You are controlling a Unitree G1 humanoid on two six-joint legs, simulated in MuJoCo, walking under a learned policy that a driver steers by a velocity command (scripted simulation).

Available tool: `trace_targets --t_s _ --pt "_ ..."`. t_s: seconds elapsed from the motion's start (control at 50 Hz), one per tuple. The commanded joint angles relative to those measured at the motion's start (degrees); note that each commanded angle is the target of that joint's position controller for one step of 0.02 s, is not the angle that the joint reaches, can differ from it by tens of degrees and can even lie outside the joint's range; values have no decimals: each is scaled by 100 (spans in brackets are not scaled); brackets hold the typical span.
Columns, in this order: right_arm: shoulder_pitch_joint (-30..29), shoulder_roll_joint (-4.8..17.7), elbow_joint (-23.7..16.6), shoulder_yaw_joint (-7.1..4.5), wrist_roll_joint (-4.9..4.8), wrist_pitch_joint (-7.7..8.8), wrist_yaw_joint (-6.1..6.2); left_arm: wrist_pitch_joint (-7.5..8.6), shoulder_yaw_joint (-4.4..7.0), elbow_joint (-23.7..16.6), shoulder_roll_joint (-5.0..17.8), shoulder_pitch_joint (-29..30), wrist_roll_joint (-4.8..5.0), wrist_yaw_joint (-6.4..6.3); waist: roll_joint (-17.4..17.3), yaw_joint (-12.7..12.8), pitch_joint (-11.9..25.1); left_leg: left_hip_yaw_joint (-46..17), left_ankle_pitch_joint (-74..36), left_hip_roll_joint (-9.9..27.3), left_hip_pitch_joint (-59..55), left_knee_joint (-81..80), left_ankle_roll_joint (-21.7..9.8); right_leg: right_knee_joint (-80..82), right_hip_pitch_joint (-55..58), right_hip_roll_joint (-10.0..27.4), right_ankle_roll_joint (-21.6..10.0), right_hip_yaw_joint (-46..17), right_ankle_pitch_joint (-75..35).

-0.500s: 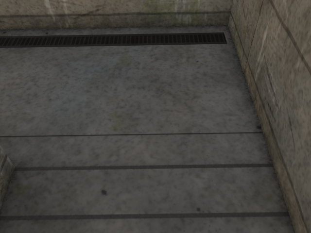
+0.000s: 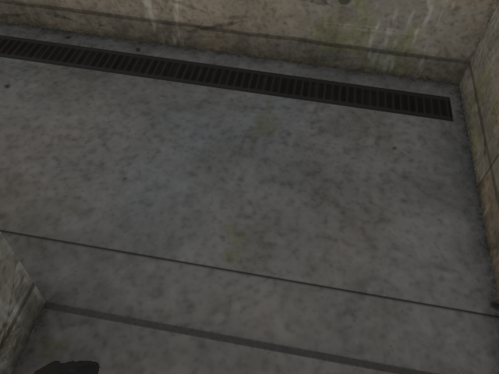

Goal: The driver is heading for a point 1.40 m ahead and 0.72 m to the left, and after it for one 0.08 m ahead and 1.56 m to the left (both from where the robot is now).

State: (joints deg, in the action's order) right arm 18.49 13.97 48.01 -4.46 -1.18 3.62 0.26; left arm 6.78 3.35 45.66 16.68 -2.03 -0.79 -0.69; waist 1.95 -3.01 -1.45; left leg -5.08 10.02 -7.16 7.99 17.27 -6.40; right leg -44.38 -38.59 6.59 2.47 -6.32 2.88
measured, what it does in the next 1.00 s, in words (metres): walks ahead, turning left: right foot, then left foot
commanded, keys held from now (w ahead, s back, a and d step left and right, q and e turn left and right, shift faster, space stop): w+q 1.00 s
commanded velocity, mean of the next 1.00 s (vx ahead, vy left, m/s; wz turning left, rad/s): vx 0.50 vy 0.00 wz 0.59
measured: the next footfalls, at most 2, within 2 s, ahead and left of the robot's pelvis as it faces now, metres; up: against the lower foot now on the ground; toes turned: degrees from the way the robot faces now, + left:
right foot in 0.20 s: +0.32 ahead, -0.14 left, +0.00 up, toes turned +10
left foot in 0.70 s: +0.53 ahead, +0.18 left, +0.00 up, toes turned +28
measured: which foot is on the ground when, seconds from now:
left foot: down 0.00-0.22, up 0.24-0.68, down 0.70-1.00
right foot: up 0.00-0.18, down 0.20-0.68, up 0.70-1.00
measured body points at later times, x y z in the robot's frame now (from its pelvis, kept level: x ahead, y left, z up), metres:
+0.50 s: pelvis +0.30 -0.03 +0.00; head +0.33 -0.02 +0.44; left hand +0.22 +0.24 -0.14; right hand +0.54 -0.23 -0.10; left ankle +0.38 +0.15 -0.68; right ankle +0.28 -0.15 -0.75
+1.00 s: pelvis +0.56 +0.12 +0.00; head +0.57 +0.17 +0.45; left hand +0.60 +0.47 -0.08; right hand +0.76 -0.09 -0.10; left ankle +0.49 +0.16 -0.75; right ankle +0.83 +0.07 -0.67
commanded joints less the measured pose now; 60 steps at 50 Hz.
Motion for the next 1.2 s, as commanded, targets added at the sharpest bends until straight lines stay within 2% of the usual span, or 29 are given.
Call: trace_targets --t_s 0.02,0.12,0.16,0.18,0.2,0.22,0.24,0.26,0.3,0.34,0.38,0.44,0.58,0.64,0.68,0.7,0.72,0.74,0.76,0.8,0.84,0.86,0.9,0.98,1.04,1.08,1.16,1.18,1.2 --pt "11 964 -332 -238 -23 36 72 95 -6 -416 190 582 34 42 -606 -70 -132 -887 -339 1085 808 -723 -623 1213 838 -458 43 404 -1084" --pt "414 846 -140 -216 -51 -54 92 197 64 -561 491 845 104 146 -793 -166 -41 -1600 -260 1392 -310 -32 -501 1864 974 -539 -170 136 -664" --pt "355 886 -159 -232 -53 -71 150 248 134 -436 658 411 108 154 -926 170 52 -1825 -1001 1499 -477 408 -408 1889 1493 -621 -313 174 16" --pt "108 843 -289 -210 -36 -60 148 267 225 -202 829 -327 81 135 -973 570 348 -1735 -1487 1285 -380 977 -295 2070 2329 -604 -467 226 -64" --pt "-39 612 -436 -112 69 -37 102 266 315 -15 1097 -1221 4 108 -671 988 1149 -1431 -1329 953 203 2323 -107 1850 3823 8 -783 -249 -44" --pt "668 239 -531 -19 -49 9 69 212 433 121 1548 -2079 -92 85 1002 880 2124 -689 584 62 2169 4397 344 2053 6120 1369 -1624 -2427 932" --pt "988 476 -521 -4 -147 33 79 160 355 184 1196 -1990 16 140 1810 686 2360 -731 2439 272 3183 5395 350 2624 6384 1919 -1783 -3927 2205" --pt "510 961 -469 -118 -190 5 99 124 224 23 669 -1582 63 114 965 794 1471 -709 1986 624 3580 5833 361 2760 5631 1703 -1524 -3216 2661" --pt "50 811 -511 -115 -131 32 84 -15 134 -3 375 -1046 32 83 123 691 402 -291 1135 1059 3463 5600 435 2959 4245 1120 -1259 -1666 1544" --pt "15 621 -562 -142 -147 -15 26 -18 81 91 264 -944 -46 78 371 525 111 -203 750 1307 3015 5184 443 3248 3532 812 -1164 -861 908" --pt "-183 375 -741 -85 -150 -76 -16 6 104 275 348 -1059 12 52 406 522 -122 -10 590 1416 3087 4909 505 3526 3229 798 -1267 -344 651" --pt "-476 302 -951 -37 -59 -120 -54 55 161 421 581 -1044 59 18 236 480 -320 38 -84 1532 3246 3998 545 3743 3164 847 -1371 178 109" --pt "-1677 227 -1452 79 -120 -103 -335 -34 162 767 943 -1596 223 71 47 806 -582 805 -1109 1208 2560 2102 338 3750 3769 806 -1180 1306 -981" --pt "-1449 587 -1497 -58 -1 -144 -356 -158 208 812 1232 -1574 216 10 282 418 -239 1134 -335 800 1975 1946 41 2699 4402 944 -1055 1623 -3705" --pt "103 1045 -1101 -325 -5 -128 -318 -277 239 641 1435 -1322 232 -70 -1 -509 641 1229 -555 375 -15 1729 -283 553 3776 713 -820 1855 -4223" --pt "902 1389 -876 -453 -58 -164 -166 -308 157 470 1149 -1408 77 -68 -867 -779 1136 -4 -252 1018 -1569 1327 -630 -1315 2385 390 -555 1826 -2087" --pt "445 1852 -1054 -423 -20 -147 -132 -151 -110 121 203 -2065 -113 72 -2221 140 1836 -3259 475 2399 -3183 694 -1788 -3196 105 -743 -254 995 3093" --pt "641 1363 -1169 -307 12 -98 -175 74 -14 -81 822 -1488 120 159 -1362 -349 2257 -4216 1223 2748 -3311 -169 -1984 -3645 -645 -777 -337 -3 3154" --pt "500 1200 -1005 -259 40 -27 -183 189 42 -337 945 -790 314 176 -805 -390 1210 -3282 762 2472 -2728 -263 -1586 -3427 -1109 -517 -491 42 2581" --pt "-179 1087 -1132 -204 100 38 -156 209 42 -231 757 -848 156 117 103 121 489 -2181 -619 2069 -1272 -268 -1177 -2419 -488 -111 -453 61 1783" --pt "-485 1019 -1206 -163 140 55 -100 49 129 -193 856 -1053 128 133 13 438 348 -1721 -1398 1836 -560 -491 -1071 -1945 114 22 -299 30 1438" --pt "-456 1067 -1136 -181 20 80 -79 -48 131 -279 757 -887 19 108 162 466 328 -1533 -2050 1836 -308 -517 -1038 -1776 213 -46 -165 86 1253" --pt "-209 1157 -983 -214 -33 75 22 -153 105 -475 591 -478 -73 61 -126 420 161 -1069 -2294 1620 35 -591 -967 -1158 227 -166 55 170 567" --pt "195 1013 -810 -186 -20 72 156 -157 49 -758 412 440 -22 138 -652 145 -109 -744 -1585 1196 502 -505 -522 412 713 -532 2 232 -1317" --pt "381 1048 -719 -208 -41 106 162 -142 60 -888 446 842 61 206 -796 61 -176 -1088 -1069 1354 429 -470 -397 847 1073 -675 -97 113 -1556" --pt "532 888 -708 -155 -54 5 184 -263 -7 -801 331 690 -7 256 -850 50 -172 -1237 -1296 1448 -205 46 -387 1083 811 -669 -194 128 -839" --pt "449 1156 -742 -211 -14 -136 317 -238 137 -632 663 218 -31 332 -985 325 -139 -1556 -2578 1706 -607 713 -287 1453 1447 -699 -450 251 272" --pt "335 1098 -730 -182 -79 -188 337 -172 190 -485 694 -199 -135 309 -798 599 175 -1403 -3380 1475 -619 1319 -175 1877 2055 -823 -547 448 107" --pt "300 982 -826 -119 -6 -200 327 -139 251 -353 870 -853 -219 298 -548 841 826 -1235 -3343 1183 -163 2356 2 1699 3300 -428 -807 194 -756"
Over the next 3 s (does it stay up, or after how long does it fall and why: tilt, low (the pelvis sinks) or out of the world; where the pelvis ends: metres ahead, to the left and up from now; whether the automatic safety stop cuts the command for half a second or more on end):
stays up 1.41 0.80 -0.01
